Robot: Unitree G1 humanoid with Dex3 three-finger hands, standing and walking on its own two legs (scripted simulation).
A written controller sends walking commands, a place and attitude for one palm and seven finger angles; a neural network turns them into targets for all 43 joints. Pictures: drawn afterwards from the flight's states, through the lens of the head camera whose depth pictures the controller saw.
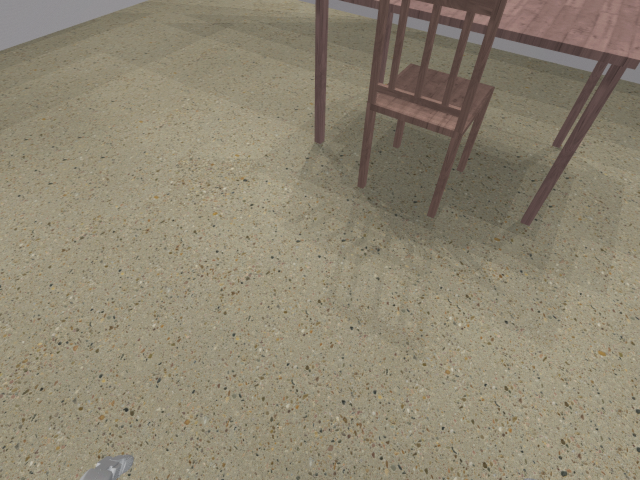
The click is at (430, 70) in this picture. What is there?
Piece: chair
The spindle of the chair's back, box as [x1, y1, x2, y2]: [414, 4, 441, 97]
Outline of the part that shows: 434,4 414,94 419,97 422,91 441,7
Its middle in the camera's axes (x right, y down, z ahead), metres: +0.36 -0.63 +1.32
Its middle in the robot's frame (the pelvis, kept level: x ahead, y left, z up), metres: +1.42 -0.30 -0.08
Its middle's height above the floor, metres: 0.68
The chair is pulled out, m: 0.00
